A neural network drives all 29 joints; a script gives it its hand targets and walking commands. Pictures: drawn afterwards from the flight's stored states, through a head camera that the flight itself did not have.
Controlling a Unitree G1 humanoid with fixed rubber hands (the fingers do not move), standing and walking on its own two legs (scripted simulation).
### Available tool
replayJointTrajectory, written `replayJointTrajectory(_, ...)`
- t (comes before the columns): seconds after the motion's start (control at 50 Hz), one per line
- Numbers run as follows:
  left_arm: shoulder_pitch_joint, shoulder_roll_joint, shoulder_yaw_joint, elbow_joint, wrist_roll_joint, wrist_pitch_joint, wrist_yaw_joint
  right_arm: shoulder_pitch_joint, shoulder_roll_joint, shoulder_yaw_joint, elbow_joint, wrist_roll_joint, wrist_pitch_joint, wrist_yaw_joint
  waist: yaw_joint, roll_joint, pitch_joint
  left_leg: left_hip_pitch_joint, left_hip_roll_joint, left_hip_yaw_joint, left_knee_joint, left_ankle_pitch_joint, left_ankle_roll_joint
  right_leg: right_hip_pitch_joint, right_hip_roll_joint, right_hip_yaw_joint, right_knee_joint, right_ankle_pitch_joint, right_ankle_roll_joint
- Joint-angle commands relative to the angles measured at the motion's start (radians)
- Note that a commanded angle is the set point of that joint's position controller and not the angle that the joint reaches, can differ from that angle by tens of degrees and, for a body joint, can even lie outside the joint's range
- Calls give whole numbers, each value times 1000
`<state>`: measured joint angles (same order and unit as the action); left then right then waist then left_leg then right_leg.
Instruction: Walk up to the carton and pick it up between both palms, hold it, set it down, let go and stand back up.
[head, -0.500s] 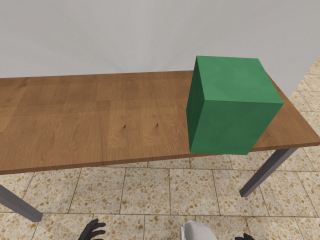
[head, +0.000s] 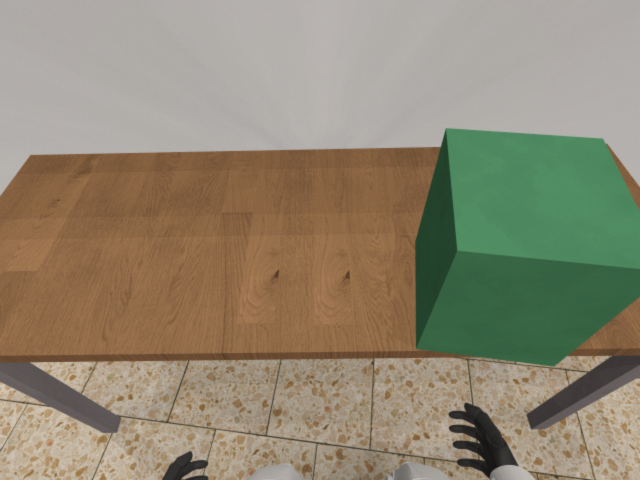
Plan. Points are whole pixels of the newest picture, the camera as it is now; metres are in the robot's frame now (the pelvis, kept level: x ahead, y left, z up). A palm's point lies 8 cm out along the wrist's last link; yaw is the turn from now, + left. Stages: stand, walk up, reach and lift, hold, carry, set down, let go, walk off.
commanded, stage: walk up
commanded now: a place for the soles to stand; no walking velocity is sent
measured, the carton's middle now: (502, 252) +0.40 -0.23 +0.03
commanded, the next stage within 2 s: none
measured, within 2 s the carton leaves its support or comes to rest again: neither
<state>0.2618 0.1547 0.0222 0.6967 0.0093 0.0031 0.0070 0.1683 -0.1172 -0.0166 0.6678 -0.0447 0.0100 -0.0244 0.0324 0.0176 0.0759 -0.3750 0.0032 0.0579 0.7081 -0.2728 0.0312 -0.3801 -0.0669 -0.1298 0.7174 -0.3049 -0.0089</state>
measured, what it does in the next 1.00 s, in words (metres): lifts its right foot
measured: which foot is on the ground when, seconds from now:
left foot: down 0.00-1.00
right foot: down 0.00-0.82, up 0.84-1.00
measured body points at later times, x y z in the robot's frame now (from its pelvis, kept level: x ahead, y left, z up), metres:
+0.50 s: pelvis +0.02 +0.02 +0.02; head +0.03 +0.02 +0.47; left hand +0.15 +0.23 -0.11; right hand +0.15 -0.20 -0.10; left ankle +0.04 +0.10 -0.71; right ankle +0.05 -0.11 -0.71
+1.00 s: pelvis +0.00 +0.00 +0.01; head +0.04 +0.02 +0.46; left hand +0.19 +0.22 -0.12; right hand +0.07 -0.26 -0.09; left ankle +0.05 +0.10 -0.71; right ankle -0.02 -0.12 -0.61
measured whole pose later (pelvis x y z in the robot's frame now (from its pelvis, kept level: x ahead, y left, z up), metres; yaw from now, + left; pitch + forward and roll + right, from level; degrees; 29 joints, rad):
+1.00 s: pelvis +0.00 +0.00 +0.01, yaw -12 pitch -1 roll +1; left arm 0.16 0.26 0.08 0.68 0.06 0.14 0.00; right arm 0.21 -0.12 -0.03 0.71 -0.04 -0.03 -0.12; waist -0.01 -0.09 0.11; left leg -0.29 0.09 0.24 0.61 -0.29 0.02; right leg -0.60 0.04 0.06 1.32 -0.53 0.08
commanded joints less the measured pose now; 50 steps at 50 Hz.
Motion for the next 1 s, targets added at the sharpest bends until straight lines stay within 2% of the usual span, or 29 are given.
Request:
replayJointTrajectory(0.0, -30, 49, 0, -121, -1, 3, -4, -16, -158, -49, -100, 28, -36, -12, -21, 95, -111, 3, 275, -386, -382, -26, 128, 56, 37, 107, -31, -172, 17)
replayJointTrajectory(0.04, -16, 40, -1, -106, 6, 3, -4, -50, -133, -34, -102, 35, -33, -10, -9, 103, -81, 35, 229, -298, -364, 15, 108, 43, 40, 116, -78, -114, 6)
replayJointTrajectory(0.08, 17, 57, 8, -88, 12, -8, -2, -74, -121, -26, -99, 35, -32, -4, 2, 122, -111, 69, 183, -220, -319, 127, 84, 92, 31, 119, -151, 10, 0)
replayJointTrajectory(0.12, 3, 80, 14, -86, 13, -22, -1, -68, -102, -24, -94, 38, -33, 7, -9, 66, -142, 103, 156, -184, -291, 113, 67, 116, 13, 170, -202, 87, -5)
replayJointTrajectory(0.16, -27, 84, 17, -90, 8, -28, -5, -54, -92, -23, -79, 38, -32, 10, -25, 30, -134, 117, 123, -148, -286, 70, 46, 115, -6, 209, -226, 131, -12)
replayJointTrajectory(0.18, -31, 78, 17, -91, 6, -29, -6, -58, -92, -24, -76, 36, -32, 11, -23, 30, -113, 118, 115, -139, -287, 71, 42, 104, -8, 220, -233, 145, -11)
replayJointTrajectory(0.24, -26, 75, 19, -84, 7, -30, -6, -54, -100, -28, -60, 34, -33, 13, -23, 1, -126, 137, 124, -134, -299, 85, 44, 117, -2, 225, -236, 156, -5)
replayJointTrajectory(0.38, -24, 67, 19, -71, 13, -32, -4, -50, -112, -30, -43, 36, -32, 17, -21, -10, -126, 143, 132, -106, -327, 50, 44, 120, 5, 241, -232, 149, -2)
replayJointTrajectory(0.4, -22, 66, 20, -71, 12, -31, -4, -53, -114, -29, -40, 36, -32, 17, -19, 5, -117, 142, 132, -100, -334, 45, 45, 111, 6, 246, -232, 145, -1)
replayJointTrajectory(0.48, -19, 61, 20, -63, 14, -31, -1, -48, -121, -28, -35, 34, -31, 19, -14, -23, -114, 145, 142, -89, -336, 59, 49, 112, 9, 251, -224, 156, 2)
replayJointTrajectory(0.56, -25, 70, 18, -57, 14, -30, 3, -29, -128, -28, -26, 37, -29, 22, -21, -17, -104, 155, 145, -76, -343, 40, 51, 96, 14, 260, -222, 155, 2)
replayJointTrajectory(0.64, -24, 72, 18, -50, 14, -29, 4, -7, -137, -30, -14, 35, -26, 23, -26, -33, -117, 175, 146, -59, -344, 25, 50, 86, 18, 275, -225, 149, 0)
replayJointTrajectory(0.72, -23, 72, 17, -47, 15, -26, 7, -6, -144, -29, -11, 38, -22, 22, -24, -19, -97, 160, 156, -48, -358, -3, 55, 75, 30, 270, -212, 147, 4)
replayJointTrajectory(0.8, -23, 80, 17, -43, 17, -27, 10, 9, -148, -28, -2, 37, -20, 24, -31, -41, -96, 183, 157, -31, -349, -2, 55, 58, 29, 286, -216, 157, -2)
replayJointTrajectory(0.82, -178, 197, 63, -96, 31, 10, -13, 53, -183, -63, -23, 40, -31, -18, -106, -144, -35, 290, 339, -210, -347, 254, 101, -171, 112, 229, 35, 77, 17)
replayJointTrajectory(0.84, -195, 156, 57, -118, 44, 40, -12, 127, -238, -74, -14, 26, -38, -47, -120, -35, -60, 353, 520, -335, -347, 493, 186, -301, 113, 200, 263, -291, 40)
replayJointTrajectory(0.86, -166, 131, 58, -120, 55, 69, -6, 145, -244, -78, -19, 17, -44, -76, -109, -39, -84, 350, 616, -357, -330, 633, 255, -349, 88, 222, 472, -387, 53)
replayJointTrajectory(0.88, -148, 123, 54, -119, 54, 90, 0, 117, -233, -76, -30, 10, -49, -101, -90, -71, -103, 323, 603, -291, -316, 636, 267, -353, 73, 252, 596, -365, 64)
replayJointTrajectory(0.9, -145, 115, 51, -135, 51, 106, 0, 88, -218, -76, -42, 0, -58, -117, -72, -73, -115, 286, 572, -245, -325, 555, 244, -349, 54, 273, 666, -320, 73)
replayJointTrajectory(0.94, -164, 123, 57, -159, 52, 126, -10, 25, -180, -69, -70, -4, -76, -122, -53, 12, -115, 244, 495, -150, -343, 481, 187, -349, 44, 266, 711, -237, 93)
replayJointTrajectory(0.98, -180, 124, 53, -164, 54, 137, -28, 20, -159, -70, -85, -2, -92, -112, -61, 91, -137, 258, 451, -78, -342, 453, 163, -355, 43, 245, 710, -183, 105)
